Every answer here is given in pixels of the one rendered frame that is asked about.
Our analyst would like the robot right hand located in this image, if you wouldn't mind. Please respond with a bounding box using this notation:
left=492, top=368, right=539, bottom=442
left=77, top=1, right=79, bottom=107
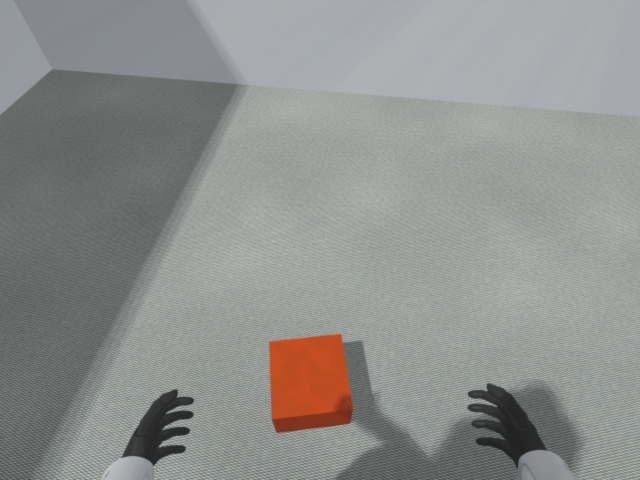
left=468, top=383, right=547, bottom=469

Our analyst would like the robot left forearm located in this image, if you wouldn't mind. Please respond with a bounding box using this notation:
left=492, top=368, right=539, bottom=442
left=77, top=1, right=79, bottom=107
left=101, top=456, right=154, bottom=480

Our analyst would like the carton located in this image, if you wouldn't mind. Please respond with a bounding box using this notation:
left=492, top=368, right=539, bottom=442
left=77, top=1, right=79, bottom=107
left=269, top=334, right=353, bottom=433

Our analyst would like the robot right forearm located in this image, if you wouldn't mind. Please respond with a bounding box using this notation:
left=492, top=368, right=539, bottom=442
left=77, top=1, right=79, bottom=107
left=518, top=450, right=581, bottom=480

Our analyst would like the robot left hand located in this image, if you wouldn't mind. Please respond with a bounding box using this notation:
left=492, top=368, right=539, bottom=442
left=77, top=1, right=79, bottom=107
left=122, top=389, right=194, bottom=466

